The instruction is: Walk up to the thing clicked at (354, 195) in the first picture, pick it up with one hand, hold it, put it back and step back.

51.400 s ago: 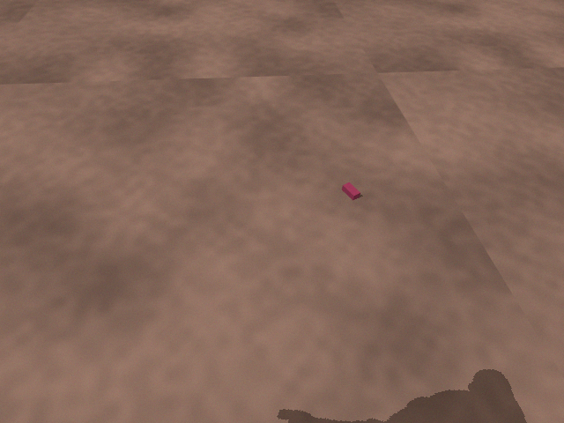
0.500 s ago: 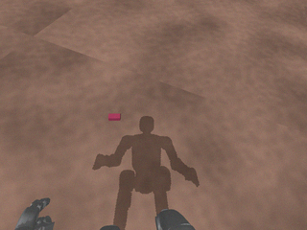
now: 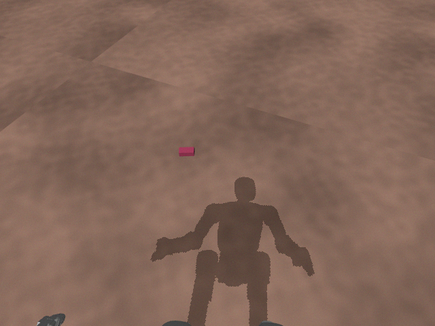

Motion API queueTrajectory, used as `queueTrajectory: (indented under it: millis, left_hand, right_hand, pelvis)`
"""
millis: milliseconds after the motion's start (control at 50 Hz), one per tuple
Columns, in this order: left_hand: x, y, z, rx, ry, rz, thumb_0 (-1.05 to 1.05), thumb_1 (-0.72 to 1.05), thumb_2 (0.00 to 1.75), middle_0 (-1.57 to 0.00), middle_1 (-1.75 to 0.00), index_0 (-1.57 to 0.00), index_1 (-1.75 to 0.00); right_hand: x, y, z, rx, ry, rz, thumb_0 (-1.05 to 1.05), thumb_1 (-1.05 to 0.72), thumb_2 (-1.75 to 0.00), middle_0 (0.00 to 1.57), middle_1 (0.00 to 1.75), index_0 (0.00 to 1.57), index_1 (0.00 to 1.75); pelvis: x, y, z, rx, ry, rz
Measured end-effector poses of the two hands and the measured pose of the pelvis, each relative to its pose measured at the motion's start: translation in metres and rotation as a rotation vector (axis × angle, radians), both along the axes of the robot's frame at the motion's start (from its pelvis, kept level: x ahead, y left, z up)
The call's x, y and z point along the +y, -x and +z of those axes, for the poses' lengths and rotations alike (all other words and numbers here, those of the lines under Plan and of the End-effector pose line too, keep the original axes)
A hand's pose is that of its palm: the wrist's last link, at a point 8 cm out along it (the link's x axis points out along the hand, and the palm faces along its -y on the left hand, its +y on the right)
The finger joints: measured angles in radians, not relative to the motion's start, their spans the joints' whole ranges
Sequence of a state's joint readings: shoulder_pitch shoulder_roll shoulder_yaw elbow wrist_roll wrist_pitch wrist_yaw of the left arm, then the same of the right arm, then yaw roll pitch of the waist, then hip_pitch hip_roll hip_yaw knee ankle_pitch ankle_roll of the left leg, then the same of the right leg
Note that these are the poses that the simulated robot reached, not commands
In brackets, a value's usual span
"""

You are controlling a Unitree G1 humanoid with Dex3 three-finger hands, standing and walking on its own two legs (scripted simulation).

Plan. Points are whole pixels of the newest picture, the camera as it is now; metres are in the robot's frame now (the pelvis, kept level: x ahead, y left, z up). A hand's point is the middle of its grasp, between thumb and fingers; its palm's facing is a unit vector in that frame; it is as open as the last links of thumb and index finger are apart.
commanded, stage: step back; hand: left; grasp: from above
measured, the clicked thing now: (186, 151) +1.09 +0.24 -0.74
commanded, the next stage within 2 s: stand in 0.98 s
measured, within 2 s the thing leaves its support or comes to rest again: neither
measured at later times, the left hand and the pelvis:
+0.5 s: hand out of the picture -0.02 +0.26 -0.13, palm faces +0.07 -0.92 -0.39, open 7.4 cm; pelvis -0.03 +0.00 +0.01, yaw +1 degrees
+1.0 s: hand out of the picture +0.10 +0.30 -0.14, palm faces +0.01 -0.93 -0.36, open 7.3 cm; pelvis +0.02 +0.04 +0.01, yaw +0 degrees
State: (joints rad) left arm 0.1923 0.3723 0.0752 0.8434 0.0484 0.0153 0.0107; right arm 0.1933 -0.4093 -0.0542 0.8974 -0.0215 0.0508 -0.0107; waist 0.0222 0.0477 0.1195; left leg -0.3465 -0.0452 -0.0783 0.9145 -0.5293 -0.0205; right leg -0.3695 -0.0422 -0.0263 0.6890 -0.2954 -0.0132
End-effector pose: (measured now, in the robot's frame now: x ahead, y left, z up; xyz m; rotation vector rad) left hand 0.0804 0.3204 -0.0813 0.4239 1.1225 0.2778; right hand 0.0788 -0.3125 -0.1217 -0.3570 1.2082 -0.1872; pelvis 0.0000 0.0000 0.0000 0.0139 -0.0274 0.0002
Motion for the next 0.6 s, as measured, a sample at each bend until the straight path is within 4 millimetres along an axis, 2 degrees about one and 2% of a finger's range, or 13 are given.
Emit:
queueTrajectory:
  millis: [80,140,220,380,460,520,600]
  left_hand:
    - [0.016,0.023,-0.008,-0.033,0.014,0.031,0.0,0.9,0.9,-0.21,-0.3,-0.21,-0.3]
    - [0.016,0.044,-0.012,-0.001,0.043,0.056,0.0,0.91,0.9,-0.21,-0.3,-0.21,-0.3]
    - [0.013,0.065,-0.013,0.031,0.078,0.068,0.01,0.91,0.9,-0.2,-0.3,-0.2,-0.3]
    - [-0.01,0.092,-0.018,0.081,0.08,0.076,0.01,0.91,0.9,-0.2,-0.3,-0.2,-0.3]
    - [-0.017,0.103,-0.012,0.083,0.086,0.104,0.01,0.91,0.9,-0.21,-0.3,-0.21,-0.3]
    - [-0.015,0.106,-0.007,0.094,0.086,0.116,0.01,0.9,0.9,-0.21,-0.3,-0.21,-0.3]
    - [-0.001,0.1,-0.007,0.112,0.078,0.123,0.01,0.9,0.9,-0.21,-0.31,-0.21,-0.3]
  right_hand:
    - [0.015,0.03,0.0,0.037,-0.007,0.014,0.01,-0.9,-0.89,0.2,0.3,0.2,0.3]
    - [0.024,0.049,0.009,0.015,-0.022,0.0,0.01,-0.9,-0.89,0.2,0.3,0.2,0.3]
    - [0.023,0.059,0.019,-0.007,-0.018,-0.009,0.01,-0.9,-0.89,0.21,0.3,0.2,0.3]
    - [-0.002,0.045,0.015,-0.047,-0.017,-0.017,0.01,-0.9,-0.89,0.2,0.3,0.2,0.3]
    - [-0.006,0.032,0.02,-0.036,-0.013,0.008,0.01,-0.9,-0.89,0.2,0.3,0.2,0.3]
    - [-0.006,0.022,0.022,-0.035,-0.007,0.025,0.01,-0.9,-0.89,0.2,0.3,0.2,0.3]
    - [0.003,0.011,0.022,-0.019,-0.001,0.037,0.01,-0.9,-0.89,0.2,0.3,0.2,0.3]
  pelvis:
    - [0.007,0.021,-0.003,-0.032,-0.029,0.021]
    - [0.011,0.027,0.003,-0.038,-0.018,0.016]
    - [0.009,0.032,0.009,-0.038,0.001,0.013]
    - [-0.007,0.036,0.006,-0.039,0.044,0.001]
    - [-0.008,0.032,0.012,-0.03,0.017,0.004]
    - [-0.003,0.027,0.015,-0.025,0.019,0.014]
    - [0.008,0.017,0.014,-0.018,0.019,0.027]
